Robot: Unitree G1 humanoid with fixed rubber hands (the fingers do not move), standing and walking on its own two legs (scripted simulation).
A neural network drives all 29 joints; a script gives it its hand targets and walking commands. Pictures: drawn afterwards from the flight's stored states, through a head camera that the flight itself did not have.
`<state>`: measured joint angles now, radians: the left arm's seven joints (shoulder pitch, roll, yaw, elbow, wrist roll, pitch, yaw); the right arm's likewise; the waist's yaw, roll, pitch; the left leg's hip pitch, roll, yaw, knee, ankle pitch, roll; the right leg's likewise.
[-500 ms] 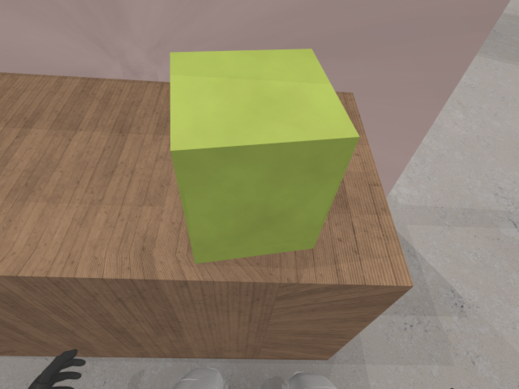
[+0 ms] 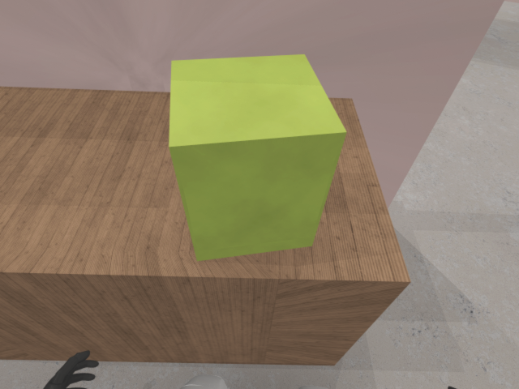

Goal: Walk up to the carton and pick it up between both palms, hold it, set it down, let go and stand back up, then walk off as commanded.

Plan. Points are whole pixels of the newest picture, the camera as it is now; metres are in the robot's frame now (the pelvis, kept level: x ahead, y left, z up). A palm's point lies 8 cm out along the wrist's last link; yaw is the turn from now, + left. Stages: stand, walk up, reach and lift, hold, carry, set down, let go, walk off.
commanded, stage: walk up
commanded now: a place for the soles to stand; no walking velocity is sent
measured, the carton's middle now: (248, 162) +0.47 +0.05 +0.07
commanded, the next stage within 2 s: stand in 1.78 s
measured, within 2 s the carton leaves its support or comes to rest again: neither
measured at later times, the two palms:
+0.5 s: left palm out of the picture +0.08 +0.40 -0.10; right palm out of the picture +0.09 -0.25 -0.10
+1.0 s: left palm out of the picture +0.06 +0.38 -0.08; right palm out of the picture +0.11 -0.25 -0.10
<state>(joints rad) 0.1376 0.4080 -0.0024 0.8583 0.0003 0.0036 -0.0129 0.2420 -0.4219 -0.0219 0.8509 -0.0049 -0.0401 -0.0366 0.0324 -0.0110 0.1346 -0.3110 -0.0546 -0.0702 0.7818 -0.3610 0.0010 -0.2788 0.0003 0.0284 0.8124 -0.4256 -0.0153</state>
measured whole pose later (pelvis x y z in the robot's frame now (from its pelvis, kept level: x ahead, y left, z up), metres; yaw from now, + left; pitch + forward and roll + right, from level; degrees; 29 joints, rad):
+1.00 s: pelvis -0.01 +0.05 +0.00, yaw +4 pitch -4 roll +2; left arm 0.14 0.42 0.00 0.89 0.00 -0.02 0.02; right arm 0.24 -0.41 -0.02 0.82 -0.01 -0.04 -0.03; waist 0.03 0.00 0.12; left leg -0.34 -0.11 -0.07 0.78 -0.38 0.03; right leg -0.35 -0.02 0.03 0.81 -0.39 -0.01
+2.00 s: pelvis -0.03 +0.05 +0.01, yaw +5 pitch -4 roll +1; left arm 0.13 0.39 0.00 0.93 0.00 -0.03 0.00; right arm 0.24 -0.41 -0.02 0.90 -0.01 -0.04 -0.01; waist 0.03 0.00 0.06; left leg -0.33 -0.07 -0.07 0.72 -0.32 0.00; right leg -0.35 -0.03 0.02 0.78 -0.36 0.00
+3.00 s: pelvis -0.04 +0.03 +0.02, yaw +3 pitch -3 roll +0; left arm 0.20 0.22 0.04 0.35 0.00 0.18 0.12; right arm 0.12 -0.31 -0.06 0.63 0.07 -0.15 0.10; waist 0.03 -0.04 -0.01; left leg -0.29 0.01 -0.07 0.58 -0.23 -0.04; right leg -0.31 0.04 0.02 0.60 -0.23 -0.04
